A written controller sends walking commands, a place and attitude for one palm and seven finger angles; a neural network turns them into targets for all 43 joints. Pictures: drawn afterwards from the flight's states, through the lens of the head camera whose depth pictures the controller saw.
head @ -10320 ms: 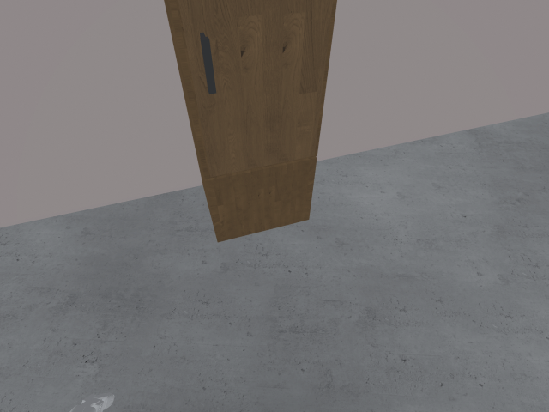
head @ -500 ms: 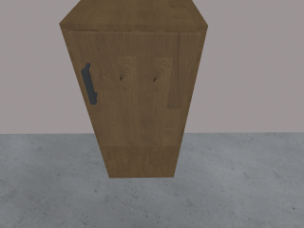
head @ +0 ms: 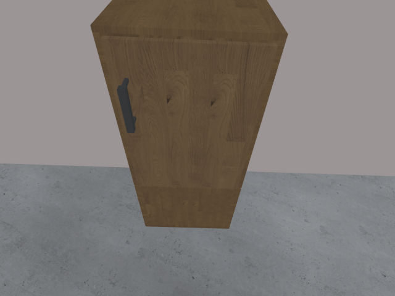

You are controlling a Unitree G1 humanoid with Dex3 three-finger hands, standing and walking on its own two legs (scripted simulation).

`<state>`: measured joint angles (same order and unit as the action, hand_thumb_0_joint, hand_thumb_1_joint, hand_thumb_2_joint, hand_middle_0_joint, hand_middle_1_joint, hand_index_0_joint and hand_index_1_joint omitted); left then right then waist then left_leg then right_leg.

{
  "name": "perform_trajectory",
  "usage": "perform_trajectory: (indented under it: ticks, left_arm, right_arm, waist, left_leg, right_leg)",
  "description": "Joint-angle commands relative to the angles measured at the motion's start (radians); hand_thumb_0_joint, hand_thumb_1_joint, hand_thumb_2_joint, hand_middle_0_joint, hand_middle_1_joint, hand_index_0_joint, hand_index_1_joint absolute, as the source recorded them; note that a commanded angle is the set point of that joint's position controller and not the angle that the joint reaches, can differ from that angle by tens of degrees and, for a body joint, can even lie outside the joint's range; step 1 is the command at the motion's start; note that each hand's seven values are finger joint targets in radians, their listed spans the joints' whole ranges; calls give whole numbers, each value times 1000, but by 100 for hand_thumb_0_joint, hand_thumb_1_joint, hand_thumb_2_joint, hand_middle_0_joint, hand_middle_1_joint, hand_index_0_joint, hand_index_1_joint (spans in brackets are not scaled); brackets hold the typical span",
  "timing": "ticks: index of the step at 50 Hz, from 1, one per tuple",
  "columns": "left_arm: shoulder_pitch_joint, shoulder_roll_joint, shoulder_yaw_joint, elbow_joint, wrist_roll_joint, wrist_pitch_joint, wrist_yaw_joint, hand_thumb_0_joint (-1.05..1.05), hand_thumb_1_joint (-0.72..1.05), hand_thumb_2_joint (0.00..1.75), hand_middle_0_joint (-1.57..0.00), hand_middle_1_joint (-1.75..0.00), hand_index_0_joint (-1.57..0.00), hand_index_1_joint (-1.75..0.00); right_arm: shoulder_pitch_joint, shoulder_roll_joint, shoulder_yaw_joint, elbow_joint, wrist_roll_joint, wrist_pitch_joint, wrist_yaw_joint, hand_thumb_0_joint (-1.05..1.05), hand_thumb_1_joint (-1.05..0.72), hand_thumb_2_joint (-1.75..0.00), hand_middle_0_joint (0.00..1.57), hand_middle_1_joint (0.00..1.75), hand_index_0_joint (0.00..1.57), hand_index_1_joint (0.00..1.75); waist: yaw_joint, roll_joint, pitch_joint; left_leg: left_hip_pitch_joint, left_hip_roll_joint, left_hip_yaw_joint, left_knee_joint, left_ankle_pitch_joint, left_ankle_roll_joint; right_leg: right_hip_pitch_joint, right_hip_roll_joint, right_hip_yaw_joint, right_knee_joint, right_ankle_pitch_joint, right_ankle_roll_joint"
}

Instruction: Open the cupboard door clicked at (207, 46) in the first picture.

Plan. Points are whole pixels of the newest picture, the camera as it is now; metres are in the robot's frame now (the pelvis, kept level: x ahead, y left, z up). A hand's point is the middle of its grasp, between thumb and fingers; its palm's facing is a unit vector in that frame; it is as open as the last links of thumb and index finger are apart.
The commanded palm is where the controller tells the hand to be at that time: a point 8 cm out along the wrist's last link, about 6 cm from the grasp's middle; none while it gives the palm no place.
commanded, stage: look again from close up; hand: left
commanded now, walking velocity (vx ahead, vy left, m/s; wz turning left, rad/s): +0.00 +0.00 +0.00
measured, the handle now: (128, 106) +0.56 +0.23 +0.07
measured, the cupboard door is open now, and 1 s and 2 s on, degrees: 0 0 0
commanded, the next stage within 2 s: raise the hand with hooked fingers in 0.22 s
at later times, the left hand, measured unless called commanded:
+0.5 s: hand (101, 270) +0.18 +0.20 -0.03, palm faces +0.27 -0.95 -0.18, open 7.4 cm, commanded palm +0.12 +0.23 -0.05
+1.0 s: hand (112, 245) +0.21 +0.18 +0.01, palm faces +0.02 -0.99 -0.13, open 10.1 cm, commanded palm +0.17 +0.25 +0.00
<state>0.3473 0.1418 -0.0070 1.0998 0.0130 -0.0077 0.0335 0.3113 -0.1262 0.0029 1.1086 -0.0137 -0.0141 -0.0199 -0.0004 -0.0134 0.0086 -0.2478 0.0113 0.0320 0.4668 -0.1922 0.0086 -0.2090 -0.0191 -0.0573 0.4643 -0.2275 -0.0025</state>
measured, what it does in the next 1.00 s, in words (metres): lowers itself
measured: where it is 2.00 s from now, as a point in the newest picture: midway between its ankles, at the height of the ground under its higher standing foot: outside the picture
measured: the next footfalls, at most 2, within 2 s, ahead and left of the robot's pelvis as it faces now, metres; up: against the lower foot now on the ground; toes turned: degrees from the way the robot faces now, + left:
none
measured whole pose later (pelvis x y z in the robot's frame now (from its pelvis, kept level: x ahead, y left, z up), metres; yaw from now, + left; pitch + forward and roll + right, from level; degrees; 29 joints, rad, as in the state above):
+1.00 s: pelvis +0.00 -0.02 -0.08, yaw +2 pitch +12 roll -2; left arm 0.37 0.26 0.20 -0.07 -0.30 -0.48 -0.34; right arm 0.15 -0.21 0.01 0.57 0.03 -0.22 -0.06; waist 0.05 0.05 -0.10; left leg -0.85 0.04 -0.07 1.12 -0.48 -0.03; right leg -0.76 0.00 -0.14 1.08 -0.53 -0.05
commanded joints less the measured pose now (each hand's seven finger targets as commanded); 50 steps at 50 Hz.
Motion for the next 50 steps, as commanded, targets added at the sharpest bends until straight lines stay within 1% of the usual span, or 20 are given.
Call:
perform_trajectory:
  ticks: [1,15,16,17,18,19,20,21,24,27,28,29,30,34,38,40,42,45,48,50]
  left_arm:
    - [55,93,13,-29,3,-22,5,0,90,90,-20,-30,-20,-30]
    - [45,87,14,-22,3,-22,5,0,90,90,-20,-30,-20,-30]
    - [103,111,11,8,14,-34,42,0,90,90,-20,-30,-20,-30]
    - [-639,300,76,-1613,-220,-248,37,0,88,89,-20,-32,-20,-32]
    - [-254,255,101,-1350,-132,-188,97,0,85,88,-20,-33,-20,-33]
    - [-210,188,61,-1270,-142,-140,150,0,83,87,-21,-34,-21,-34]
    - [126,-55,-55,-1003,-149,-38,139,0,81,86,-21,-36,-21,-36]
    - [-41,-45,-83,-1259,-200,-72,115,0,78,85,-21,-37,-21,-37]
    - [51,-10,-31,-1114,-162,-209,73,0,71,82,-21,-42,-21,-42]
    - [235,-27,43,-943,-205,-407,-72,0,64,79,-22,-47,-22,-47]
    - [298,-4,80,-949,-229,-479,-139,0,62,78,-22,-48,-22,-48]
    - [342,62,159,-907,-241,-527,-207,0,60,77,-22,-50,-22,-50]
    - [332,82,176,-941,-263,-559,-272,0,57,76,-22,-51,-22,-51]
    - [224,211,293,-1168,-265,-488,-277,0,48,72,-23,-57,-23,-57]
    - [56,208,283,-1523,-261,-548,-180,0,39,68,-24,-63,-24,-63]
    - [-8,206,249,-1615,-255,-619,-176,0,34,66,-24,-66,-24,-66]
    - [-47,172,182,-1577,-264,-665,-220,0,29,64,-24,-69,-24,-69]
    - [-86,181,153,-1420,-296,-623,-337,0,22,61,-25,-74,-25,-74]
    - [14,258,256,-1233,-322,-440,-427,0,15,58,-25,-78,-25,-78]
    - [64,302,351,-1204,-365,-310,-457,0,11,56,-26,-81,-26,-81]
  right_arm:
    - [52,-106,-15,-22,5,-16,-5,0,-90,-90,20,30,20,30]
    - [34,-109,-14,-14,5,-19,-7,0,-90,-90,20,30,20,30]
    - [-81,-138,-13,-86,9,-23,1,0,-90,-90,20,30,20,30]
    - [-59,-310,-32,-464,54,-162,-45,0,-90,-90,20,30,20,30]
    - [-144,-208,8,-392,62,-261,-76,0,-90,-90,20,30,20,30]
    - [-138,-213,-15,-343,72,-297,-83,0,-90,-90,20,30,20,30]
    - [-99,-177,-18,-335,80,-289,-67,0,-90,-90,20,30,20,30]
    - [-112,-208,-18,-434,94,-298,-69,0,-90,-90,20,30,20,30]
    - [-132,-243,-44,-498,55,-339,-63,0,-90,-90,20,30,20,30]
    - [-150,-233,-78,-556,24,-337,-23,0,-90,-90,20,30,20,30]
    - [-166,-238,-88,-583,18,-331,-7,0,-90,-90,20,30,20,30]
    - [-174,-250,-104,-610,21,-315,18,0,-90,-90,20,30,20,30]
    - [-204,-257,-103,-667,19,-301,31,0,-90,-90,20,30,20,30]
    - [-234,-236,-99,-778,38,-237,12,0,-90,-90,20,30,20,30]
    - [-155,-194,-90,-781,30,-227,-7,0,-90,-90,20,30,20,30]
    - [-117,-195,-88,-735,19,-232,-21,0,-90,-90,20,30,20,30]
    - [-106,-208,-77,-694,21,-251,-29,0,-90,-90,20,30,20,30]
    - [-109,-236,-63,-661,35,-274,-45,0,-90,-90,20,30,20,30]
    - [-127,-257,-63,-684,60,-258,-65,0,-90,-90,20,30,20,30]
    - [-148,-251,-59,-715,73,-239,-71,0,-90,-90,20,30,20,30]
  waist:
    - [1,12,82]
    - [4,4,69]
    - [47,21,114]
    - [-117,230,-395]
    - [-6,312,-333]
    - [-40,250,-242]
    - [-39,139,-79]
    - [-42,103,11]
    - [-54,-107,86]
    - [26,-335,29]
    - [49,-329,-15]
    - [75,-221,-43]
    - [73,-171,-75]
    - [111,56,-219]
    - [46,210,-372]
    - [-2,179,-400]
    - [-56,169,-345]
    - [-104,79,-249]
    - [-48,-50,-275]
    - [14,-41,-352]
  left_leg:
    - [-42,82,-94,-126,-74,18]
    - [-13,84,-91,-134,-17,19]
    - [-45,84,-40,68,43,-13]
    - [261,-14,-19,-54,54,13]
    - [212,16,-3,-95,-22,14]
    - [78,26,-29,-108,-170,-11]
    - [-17,24,-62,-116,-229,-3]
    - [-69,19,-87,-97,-250,-3]
    - [-183,-18,-85,47,-281,-4]
    - [-360,-22,-45,223,-249,-21]
    - [-396,-28,-31,274,-226,-24]
    - [-397,-37,-20,306,-191,-33]
    - [-415,-53,-10,340,-182,-32]
    - [-454,-58,26,387,-158,-8]
    - [-339,-21,-14,452,-35,13]
    - [-325,-9,-37,503,21,20]
    - [-343,-2,-55,537,4,22]
    - [-419,3,-72,556,-83,25]
    - [-485,-10,-56,512,-119,27]
    - [-454,-25,-42,476,-60,26]
  right_leg:
    - [-36,-83,96,-111,-37,-26]
    - [-9,-86,90,-114,6,-23]
    - [-53,-131,144,-127,251,-22]
    - [40,-26,40,-22,125,-21]
    - [5,14,-8,46,-23,-46]
    - [-47,22,-37,48,-99,-33]
    - [-123,24,-66,55,-116,-27]
    - [-136,15,-63,55,-132,-16]
    - [-299,17,-50,67,-290,-8]
    - [-445,23,-46,187,-408,-7]
    - [-442,22,-28,222,-396,-12]
    - [-419,22,-17,262,-336,-29]
    - [-391,12,-10,293,-288,-35]
    - [-356,8,44,373,-203,-32]
    - [-399,26,48,420,-40,-32]
    - [-455,40,45,449,18,-29]
    - [-527,41,43,445,4,-21]
    - [-545,39,59,403,-67,-11]
    - [-428,16,110,313,-149,6]
    - [-289,-9,132,288,-71,16]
